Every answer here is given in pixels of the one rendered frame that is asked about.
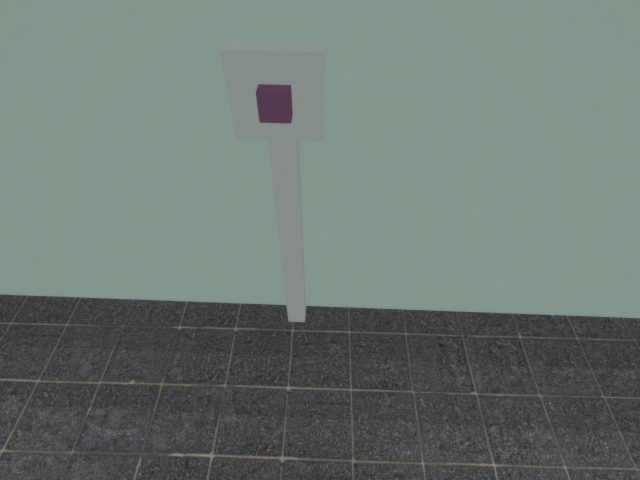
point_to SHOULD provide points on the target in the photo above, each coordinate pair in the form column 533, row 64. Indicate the button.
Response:
column 274, row 103

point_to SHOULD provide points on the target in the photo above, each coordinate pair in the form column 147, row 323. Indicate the panel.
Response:
column 246, row 65

